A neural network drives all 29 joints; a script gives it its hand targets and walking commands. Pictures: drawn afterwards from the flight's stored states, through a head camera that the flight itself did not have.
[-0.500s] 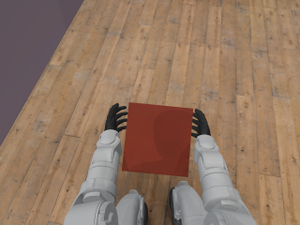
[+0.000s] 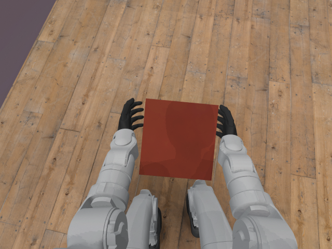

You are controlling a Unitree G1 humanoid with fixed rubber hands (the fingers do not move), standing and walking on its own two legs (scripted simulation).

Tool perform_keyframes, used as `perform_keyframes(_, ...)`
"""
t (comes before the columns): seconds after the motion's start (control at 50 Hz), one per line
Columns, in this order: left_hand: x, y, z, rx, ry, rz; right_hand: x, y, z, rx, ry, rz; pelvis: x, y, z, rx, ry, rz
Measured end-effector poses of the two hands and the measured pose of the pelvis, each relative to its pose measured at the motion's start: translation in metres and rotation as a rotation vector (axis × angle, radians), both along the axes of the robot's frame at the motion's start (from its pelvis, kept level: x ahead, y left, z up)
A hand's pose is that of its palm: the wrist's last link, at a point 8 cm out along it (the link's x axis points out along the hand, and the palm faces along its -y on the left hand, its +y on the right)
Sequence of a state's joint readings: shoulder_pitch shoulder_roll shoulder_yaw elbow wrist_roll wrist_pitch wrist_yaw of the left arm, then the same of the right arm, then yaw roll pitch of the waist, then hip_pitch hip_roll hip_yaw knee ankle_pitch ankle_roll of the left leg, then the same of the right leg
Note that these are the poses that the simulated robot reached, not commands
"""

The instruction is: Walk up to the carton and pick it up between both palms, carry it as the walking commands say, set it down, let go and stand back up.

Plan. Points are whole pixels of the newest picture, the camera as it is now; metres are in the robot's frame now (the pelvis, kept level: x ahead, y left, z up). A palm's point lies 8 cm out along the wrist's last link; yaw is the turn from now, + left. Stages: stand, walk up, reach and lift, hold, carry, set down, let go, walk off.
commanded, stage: set down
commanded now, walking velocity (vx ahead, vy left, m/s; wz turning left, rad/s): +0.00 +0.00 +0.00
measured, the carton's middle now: (174, 135) +0.40 -0.03 -0.17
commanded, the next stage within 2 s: none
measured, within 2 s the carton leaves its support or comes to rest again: neither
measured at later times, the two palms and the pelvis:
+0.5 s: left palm (132, 128) +0.43 +0.10 -0.15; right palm (217, 134) +0.40 -0.16 -0.17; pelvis -0.03 -0.01 -0.08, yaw +1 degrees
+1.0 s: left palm (141, 132) +0.45 +0.09 -0.27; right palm (212, 137) +0.42 -0.17 -0.28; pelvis -0.08 -0.02 -0.15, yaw +2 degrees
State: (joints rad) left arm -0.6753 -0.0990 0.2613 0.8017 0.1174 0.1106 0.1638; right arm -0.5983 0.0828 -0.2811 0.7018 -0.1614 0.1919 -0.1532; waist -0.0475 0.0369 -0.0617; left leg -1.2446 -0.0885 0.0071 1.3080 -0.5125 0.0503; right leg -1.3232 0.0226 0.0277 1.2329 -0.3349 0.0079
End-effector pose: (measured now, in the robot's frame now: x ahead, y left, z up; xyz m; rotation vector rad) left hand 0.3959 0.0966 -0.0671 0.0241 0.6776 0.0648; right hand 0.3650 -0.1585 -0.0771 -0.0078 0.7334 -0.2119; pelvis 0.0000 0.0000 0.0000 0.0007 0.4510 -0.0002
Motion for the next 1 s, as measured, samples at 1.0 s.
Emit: perform_keyframes(1.0, 0.054, -0.011, -0.201, 0.001, 0.046, 0.023, 0.052, -0.011, -0.208, 0.041, 0.041, -0.005, -0.075, -0.017, -0.151, 0.013, -0.088, 0.038)
